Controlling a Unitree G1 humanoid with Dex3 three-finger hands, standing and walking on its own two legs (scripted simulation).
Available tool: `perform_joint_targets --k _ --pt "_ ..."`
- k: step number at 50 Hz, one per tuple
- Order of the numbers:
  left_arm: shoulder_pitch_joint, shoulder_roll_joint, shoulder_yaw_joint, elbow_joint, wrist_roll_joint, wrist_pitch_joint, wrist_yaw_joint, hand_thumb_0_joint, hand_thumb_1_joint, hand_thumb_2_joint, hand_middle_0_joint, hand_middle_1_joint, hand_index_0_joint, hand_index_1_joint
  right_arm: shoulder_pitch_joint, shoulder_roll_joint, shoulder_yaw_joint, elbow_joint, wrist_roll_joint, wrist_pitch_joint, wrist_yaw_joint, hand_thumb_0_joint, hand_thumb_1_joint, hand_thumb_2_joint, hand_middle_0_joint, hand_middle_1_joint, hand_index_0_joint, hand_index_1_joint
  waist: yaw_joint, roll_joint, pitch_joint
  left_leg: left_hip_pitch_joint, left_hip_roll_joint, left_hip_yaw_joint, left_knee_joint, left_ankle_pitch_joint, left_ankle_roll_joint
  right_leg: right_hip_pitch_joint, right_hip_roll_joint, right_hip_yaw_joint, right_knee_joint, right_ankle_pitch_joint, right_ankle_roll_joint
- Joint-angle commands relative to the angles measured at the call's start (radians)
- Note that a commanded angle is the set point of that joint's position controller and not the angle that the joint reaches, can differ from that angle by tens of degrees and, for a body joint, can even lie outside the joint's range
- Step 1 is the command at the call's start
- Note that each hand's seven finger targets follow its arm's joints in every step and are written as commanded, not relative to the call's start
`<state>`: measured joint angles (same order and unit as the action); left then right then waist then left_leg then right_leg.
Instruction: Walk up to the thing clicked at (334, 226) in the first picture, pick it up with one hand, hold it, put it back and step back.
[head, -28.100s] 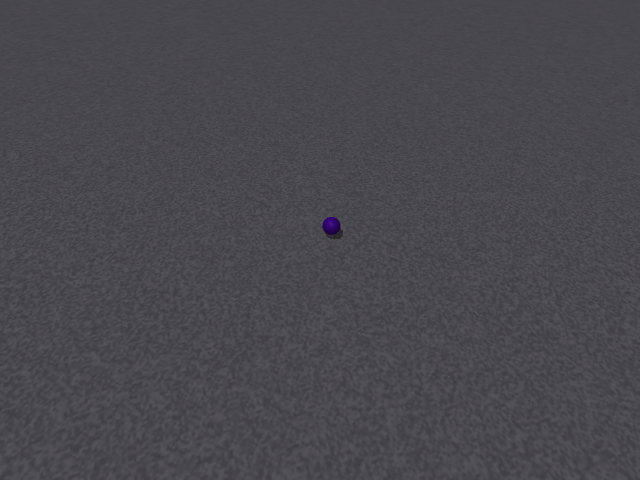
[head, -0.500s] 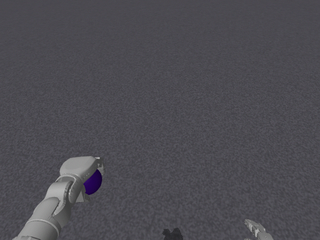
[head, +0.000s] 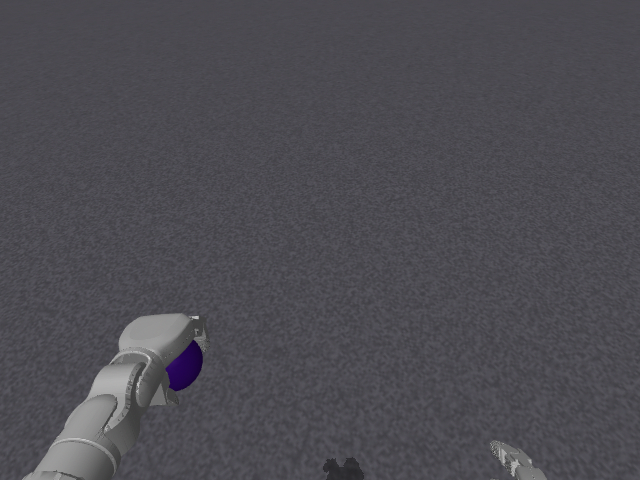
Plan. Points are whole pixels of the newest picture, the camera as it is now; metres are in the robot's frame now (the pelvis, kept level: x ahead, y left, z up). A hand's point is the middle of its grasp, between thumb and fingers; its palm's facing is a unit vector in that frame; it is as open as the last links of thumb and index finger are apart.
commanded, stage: crouch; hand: left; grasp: from above
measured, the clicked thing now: (173, 362) +0.31 +0.23 -0.04
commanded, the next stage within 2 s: none
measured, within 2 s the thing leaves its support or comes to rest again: neither
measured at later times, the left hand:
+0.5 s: hand (179, 392) +0.29 +0.23 -0.11, palm faces -0.45 -0.02 -0.89, open 9.8 cm
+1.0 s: hand (218, 415) +0.34 +0.24 -0.36, palm faces -0.45 +0.01 -0.89, open 9.8 cm
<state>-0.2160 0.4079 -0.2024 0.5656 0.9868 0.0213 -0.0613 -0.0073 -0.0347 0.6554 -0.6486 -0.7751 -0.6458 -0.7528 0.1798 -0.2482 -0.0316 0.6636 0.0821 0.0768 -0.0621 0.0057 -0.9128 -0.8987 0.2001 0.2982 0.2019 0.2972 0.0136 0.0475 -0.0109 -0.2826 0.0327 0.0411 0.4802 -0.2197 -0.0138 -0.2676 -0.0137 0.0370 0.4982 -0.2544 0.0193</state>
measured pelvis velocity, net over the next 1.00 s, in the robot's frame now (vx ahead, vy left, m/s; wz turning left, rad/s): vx -0.07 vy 0.01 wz -0.01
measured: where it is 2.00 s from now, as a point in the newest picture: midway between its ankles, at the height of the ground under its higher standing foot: outside the picture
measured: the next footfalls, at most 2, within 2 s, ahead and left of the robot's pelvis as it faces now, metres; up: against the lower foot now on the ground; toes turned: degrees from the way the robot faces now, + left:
none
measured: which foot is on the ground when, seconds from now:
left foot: down 0.00-1.00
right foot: down 0.00-1.00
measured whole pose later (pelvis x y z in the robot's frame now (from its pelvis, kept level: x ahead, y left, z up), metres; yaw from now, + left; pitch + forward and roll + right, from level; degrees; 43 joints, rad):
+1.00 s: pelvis -0.07 +0.01 -0.23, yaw -1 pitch +32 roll -3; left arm -0.69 0.44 -0.04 1.21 1.16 -0.06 0.36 -0.02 -0.01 0.62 -0.64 -0.75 -0.64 -0.75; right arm 0.23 -0.23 -0.07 0.75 -0.05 -0.01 0.00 0.00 -0.90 -0.89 0.20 0.30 0.20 0.30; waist -0.13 0.06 -0.20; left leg -1.69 0.04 -0.04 1.69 -0.57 0.00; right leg -1.62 0.01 0.00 1.67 -0.61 0.03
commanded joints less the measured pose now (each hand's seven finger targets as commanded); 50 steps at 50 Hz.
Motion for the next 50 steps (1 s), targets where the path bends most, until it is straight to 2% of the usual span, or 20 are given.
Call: perform_joint_targets --k 1,4,5,6,9,11,13,18,25,26,28,30,32,35,39,46,47,48,49,50 --pt "-0.320 0.203 0.108 -0.202 -0.005 -0.011 0.042 0.000 0.474 0.921 -0.849 -0.902 -0.872 -0.880 -0.085 -0.125 -0.038 -0.137 -0.007 -0.040 -0.007 0.000 -0.908 -0.905 0.199 0.300 0.199 0.300 0.001 -0.016 -0.250 0.164 -0.042 0.011 -0.044 0.178 0.027 0.021 0.038 -0.024 -0.082 0.166 -0.023" --pt "-0.313 0.168 0.077 -0.200 0.000 -0.008 0.046 0.000 0.486 0.905 -0.859 -0.893 -0.883 -0.870 -0.089 -0.124 -0.037 -0.143 -0.004 -0.039 -0.006 0.000 -0.909 -0.905 0.199 0.300 0.199 0.300 -0.009 -0.039 -0.237 0.157 -0.043 0.011 -0.045 0.174 0.029 0.013 0.036 -0.023 -0.085 0.171 -0.020" --pt "-0.313 0.192 0.099 -0.196 0.000 -0.007 0.051 0.000 0.495 0.825 -0.826 -0.939 -0.883 -0.882 -0.089 -0.125 -0.037 -0.137 -0.004 -0.037 -0.007 0.000 -0.926 -0.916 0.200 0.301 0.200 0.301 0.000 -0.031 -0.245 0.164 -0.043 0.012 -0.046 0.178 0.028 0.023 0.035 -0.022 -0.087 0.170 -0.021" --pt "-0.306 0.204 0.114 -0.197 0.003 -0.006 0.054 0.000 0.415 0.788 -0.746 -0.915 -0.803 -0.860 -0.085 -0.125 -0.037 -0.135 -0.003 -0.036 -0.007 0.000 -0.884 -0.899 0.201 0.301 0.201 0.301 0.005 -0.026 -0.250 0.162 -0.042 0.011 -0.046 0.191 0.027 0.025 0.036 -0.024 -0.082 0.182 -0.022" --pt "-0.292 0.178 0.091 -0.165 0.011 -0.008 0.063 0.000 0.363 0.805 -0.730 -0.879 -0.767 -0.843 -0.079 -0.125 -0.038 -0.131 -0.006 -0.032 -0.006 0.000 -0.893 -0.901 0.200 0.300 0.201 0.300 -0.006 -0.040 -0.232 0.152 -0.036 0.007 -0.046 0.190 0.026 0.017 0.042 -0.031 -0.073 0.175 -0.026" --pt "-0.285 0.172 0.096 -0.143 0.009 -0.017 0.079 0.000 0.364 0.812 -0.737 -0.871 -0.771 -0.837 -0.082 -0.124 -0.037 -0.132 -0.005 -0.032 -0.005 0.000 -0.892 -0.901 0.200 0.300 0.200 0.300 -0.003 -0.045 -0.210 0.133 -0.037 0.007 -0.045 0.167 0.025 0.001 0.043 -0.031 -0.073 0.150 -0.028" --pt "-0.268 0.144 0.076 -0.092 0.025 -0.026 0.096 0.000 0.359 0.804 -0.739 -0.845 -0.770 -0.815 -0.071 -0.122 -0.039 -0.127 -0.008 -0.031 -0.003 0.000 -0.890 -0.900 0.200 0.300 0.200 0.300 -0.019 -0.069 -0.197 0.116 -0.040 0.007 -0.031 0.158 0.027 -0.022 0.039 -0.030 -0.066 0.148 -0.026" --pt "-0.320 0.144 0.090 0.061 0.063 -0.055 0.192 0.000 0.385 0.806 -0.770 -0.837 -0.798 -0.810 -0.038 -0.127 -0.047 -0.091 -0.027 -0.023 0.006 0.000 -0.894 -0.901 0.199 0.300 0.200 0.300 -0.039 -0.083 -0.194 0.014 -0.048 0.007 0.067 0.142 0.025 -0.107 0.031 -0.030 0.011 0.142 -0.022" --pt "-0.510 0.088 0.062 0.262 0.140 -0.072 0.350 0.000 0.510 0.857 -0.850 -0.915 -0.888 -0.878 0.054 -0.145 -0.079 -0.052 -0.062 -0.037 0.037 0.000 -0.898 -0.900 0.199 0.299 0.199 0.299 -0.089 -0.037 -0.351 -0.245 -0.038 0.000 0.377 0.076 0.013 -0.417 0.041 -0.033 0.302 0.078 -0.037" --pt "-0.531 0.114 0.080 0.278 0.151 -0.072 0.373 0.000 0.546 0.857 -0.876 -0.922 -0.917 -0.883 0.061 -0.148 -0.084 -0.056 -0.066 -0.038 0.039 0.000 -0.900 -0.900 0.199 0.299 0.199 0.299 -0.077 -0.031 -0.382 -0.299 -0.041 0.001 0.420 0.059 0.012 -0.441 0.040 -0.035 0.339 0.067 -0.039" --pt "-0.538 0.107 0.084 0.358 0.161 -0.069 0.405 0.000 0.575 0.898 -0.908 -0.933 -0.944 -0.899 0.077 -0.155 -0.090 -0.058 -0.071 -0.046 0.044 0.000 -0.902 -0.901 0.199 0.300 0.199 0.300 -0.083 -0.044 -0.410 -0.402 -0.038 -0.006 0.496 0.020 0.017 -0.523 0.042 -0.043 0.416 0.029 -0.040" --pt "-0.611 0.150 0.105 0.366 0.178 -0.072 0.427 0.000 0.590 0.910 -0.920 -0.935 -0.954 -0.902 0.086 -0.164 -0.095 -0.050 -0.080 -0.056 0.046 0.000 -0.903 -0.901 0.199 0.299 0.199 0.299 -0.084 0.018 -0.486 -0.464 -0.036 -0.014 0.574 -0.003 0.018 -0.617 0.043 -0.049 0.498 0.001 -0.046" --pt "-0.642 0.156 0.117 0.397 0.181 -0.072 0.445 0.000 0.591 0.926 -0.924 -0.926 -0.955 -0.897 0.094 -0.170 -0.099 -0.042 -0.090 -0.066 0.046 0.000 -0.900 -0.900 0.199 0.299 0.199 0.299 -0.091 0.037 -0.523 -0.531 -0.029 -0.029 0.640 -0.030 0.017 -0.719 0.048 -0.060 0.580 -0.031 -0.052" --pt "-0.661 0.157 0.130 0.454 0.179 -0.063 0.461 0.000 0.625 0.927 -0.958 -0.893 -0.983 -0.869 0.112 -0.176 -0.104 -0.030 -0.101 -0.079 0.041 0.000 -0.897 -0.898 0.199 0.299 0.199 0.299 -0.101 0.051 -0.588 -0.625 -0.022 -0.051 0.721 -0.095 0.017 -0.840 0.047 -0.074 0.679 -0.086 -0.057" --pt "-0.713 0.195 0.164 0.454 0.169 -0.052 0.475 0.000 0.560 0.938 -0.921 -0.883 -0.939 -0.866 0.124 -0.181 -0.109 -0.015 -0.113 -0.093 0.035 0.000 -0.896 -0.898 0.199 0.299 0.199 0.299 -0.115 0.056 -0.681 -0.751 -0.020 -0.056 0.823 -0.168 0.022 -0.925 0.044 -0.077 0.781 -0.136 -0.058" --pt "-0.764 0.223 0.186 0.516 0.163 -0.066 0.453 0.000 0.557 0.899 -0.902 -0.874 -0.930 -0.847 0.131 -0.189 -0.105 0.003 -0.132 -0.117 0.041 0.000 -0.895 -0.897 0.199 0.299 0.199 0.299 -0.149 0.047 -0.689 -0.959 -0.018 -0.090 0.968 -0.328 0.022 -1.147 0.043 -0.094 0.940 -0.277 -0.062" --pt "-0.796 0.261 0.199 0.486 0.171 -0.078 0.454 0.000 0.549 0.886 -0.899 -0.861 -0.926 -0.835 0.129 -0.187 -0.103 0.010 -0.132 -0.120 0.042 0.000 -0.895 -0.898 0.199 0.299 0.199 0.299 -0.135 0.070 -0.719 -0.988 -0.022 -0.080 0.994 -0.331 0.023 -1.151 0.045 -0.091 0.961 -0.280 -0.064" --pt "-0.798 0.282 0.211 0.493 0.170 -0.087 0.455 0.000 0.576 0.888 -0.916 -0.872 -0.946 -0.843 0.131 -0.185 -0.101 0.007 -0.134 -0.122 0.045 0.000 -0.898 -0.899 0.199 0.299 0.199 0.299 -0.140 0.042 -0.729 -1.022 -0.024 -0.074 1.028 -0.331 0.027 -1.155 0.047 -0.091 0.972 -0.285 -0.061" --pt "-0.780 0.255 0.201 0.513 0.170 -0.093 0.454 0.000 0.597 0.879 -0.917 -0.887 -0.955 -0.850 0.130 -0.179 -0.097 0.006 -0.136 -0.127 0.050 0.000 -0.897 -0.898 0.199 0.299 0.200 0.299 -0.150 0.026 -0.726 -1.058 -0.026 -0.072 1.055 -0.346 0.031 -1.177 0.048 -0.090 0.982 -0.305 -0.058" --pt "-0.779 0.265 0.213 0.523 0.177 -0.101 0.458 0.000 0.587 0.907 -0.910 -0.889 -0.944 -0.857 0.135 -0.186 -0.095 0.015 -0.140 -0.132 0.053 0.000 -0.894 -0.896 0.199 0.299 0.200 0.299 -0.156 0.039 -0.719 -1.089 -0.027 -0.082 1.072 -0.360 0.030 -1.216 0.044 -0.096 1.014 -0.316 -0.059"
